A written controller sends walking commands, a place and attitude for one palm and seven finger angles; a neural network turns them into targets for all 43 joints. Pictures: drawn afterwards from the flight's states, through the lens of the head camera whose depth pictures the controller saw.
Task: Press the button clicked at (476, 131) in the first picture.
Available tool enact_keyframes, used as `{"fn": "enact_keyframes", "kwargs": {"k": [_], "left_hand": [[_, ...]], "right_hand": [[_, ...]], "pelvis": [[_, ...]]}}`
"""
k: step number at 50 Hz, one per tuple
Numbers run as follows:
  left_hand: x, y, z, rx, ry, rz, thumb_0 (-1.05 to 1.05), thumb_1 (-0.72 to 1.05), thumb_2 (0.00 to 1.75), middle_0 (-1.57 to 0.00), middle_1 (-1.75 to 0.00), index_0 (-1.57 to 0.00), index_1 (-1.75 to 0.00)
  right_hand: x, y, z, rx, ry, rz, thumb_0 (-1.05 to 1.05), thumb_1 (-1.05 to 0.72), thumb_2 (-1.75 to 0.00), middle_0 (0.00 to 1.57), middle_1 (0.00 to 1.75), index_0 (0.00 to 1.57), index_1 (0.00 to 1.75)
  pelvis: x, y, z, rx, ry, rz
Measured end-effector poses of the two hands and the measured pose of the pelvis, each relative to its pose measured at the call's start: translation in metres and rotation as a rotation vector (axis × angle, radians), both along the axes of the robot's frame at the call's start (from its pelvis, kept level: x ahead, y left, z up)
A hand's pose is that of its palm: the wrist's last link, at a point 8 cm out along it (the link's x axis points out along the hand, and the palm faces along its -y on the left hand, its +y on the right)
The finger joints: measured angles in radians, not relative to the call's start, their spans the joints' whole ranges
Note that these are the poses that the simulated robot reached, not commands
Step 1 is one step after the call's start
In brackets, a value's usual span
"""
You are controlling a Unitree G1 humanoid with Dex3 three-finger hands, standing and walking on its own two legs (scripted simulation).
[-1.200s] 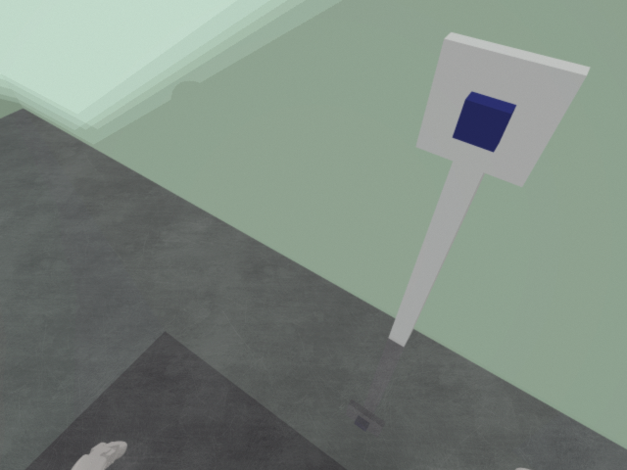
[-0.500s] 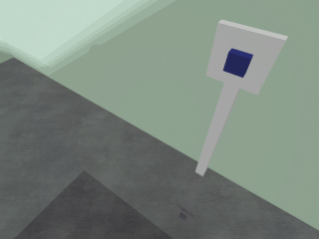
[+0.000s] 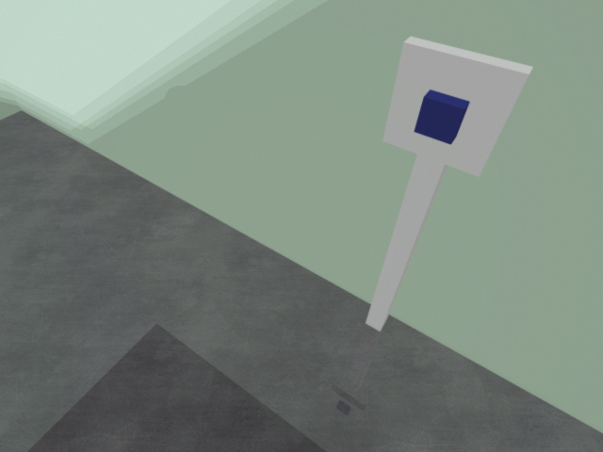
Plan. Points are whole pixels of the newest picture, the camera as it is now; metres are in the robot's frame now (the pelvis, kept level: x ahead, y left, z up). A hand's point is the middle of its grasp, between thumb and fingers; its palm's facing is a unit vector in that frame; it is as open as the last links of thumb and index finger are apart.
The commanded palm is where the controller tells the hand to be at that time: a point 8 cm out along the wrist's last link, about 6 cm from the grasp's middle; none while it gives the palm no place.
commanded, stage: look at it before walking up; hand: left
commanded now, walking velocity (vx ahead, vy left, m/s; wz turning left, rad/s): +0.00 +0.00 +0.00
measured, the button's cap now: (441, 116) +0.64 -0.21 +0.12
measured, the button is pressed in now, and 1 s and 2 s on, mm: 0 0 0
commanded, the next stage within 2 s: turn to face it in 0.44 s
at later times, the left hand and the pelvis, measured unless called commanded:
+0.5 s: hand out of the picture +0.08 +0.25 -0.15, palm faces -0.03 -0.94 -0.34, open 7.4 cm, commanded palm none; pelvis +0.00 +0.00 +0.00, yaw +0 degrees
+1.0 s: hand out of the picture +0.04 +0.17 -0.18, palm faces -0.14 -0.95 -0.27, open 7.4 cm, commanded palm none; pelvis -0.02 -0.02 -0.02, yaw -11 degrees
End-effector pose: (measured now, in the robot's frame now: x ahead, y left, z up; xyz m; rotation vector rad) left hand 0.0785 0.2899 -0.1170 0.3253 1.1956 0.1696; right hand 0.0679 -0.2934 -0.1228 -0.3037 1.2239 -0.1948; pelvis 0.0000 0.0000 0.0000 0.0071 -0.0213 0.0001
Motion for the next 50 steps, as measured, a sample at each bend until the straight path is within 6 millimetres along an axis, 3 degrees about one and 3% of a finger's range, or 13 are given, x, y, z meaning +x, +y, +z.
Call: {"fn": "enact_keyframes", "kwargs": {"k": [33,39,46,50], "left_hand": [[-0.007,0.005,-0.002,0.006,0.025,0.013,0.0,0.9,0.89,-0.2,-0.3,-0.2,-0.3],[-0.014,-0.014,-0.017,-0.02,0.079,-0.024,0.0,0.9,0.89,-0.2,-0.3,-0.2,-0.3],[-0.021,-0.056,-0.03,-0.044,0.091,-0.072,0.0,0.9,0.89,-0.2,-0.3,-0.2,-0.3],[-0.032,-0.075,-0.026,-0.064,0.105,-0.072,0.0,0.9,0.89,-0.2,-0.3,-0.2,-0.3]], "right_hand": [[0.01,0.004,0.002,-0.006,-0.027,-0.005,0.0,-0.91,-0.9,0.2,0.3,0.2,0.3],[-0.011,0.016,-0.012,0.034,-0.042,-0.08,0.0,-0.91,-0.9,0.2,0.3,0.2,0.3],[-0.049,0.015,-0.047,0.117,-0.013,-0.176,0.0,-0.91,-0.9,0.2,0.3,0.21,0.3],[-0.066,0.012,-0.046,0.131,0.027,-0.215,0.0,-0.91,-0.9,0.2,0.3,0.2,0.3]], "pelvis": [[0.0,0.003,0.0,-0.001,0.0,-0.022],[-0.008,0.0,-0.009,0.018,0.005,-0.089],[-0.018,-0.02,-0.028,0.024,-0.007,-0.168],[-0.024,-0.024,-0.021,0.016,0.004,-0.189]]}}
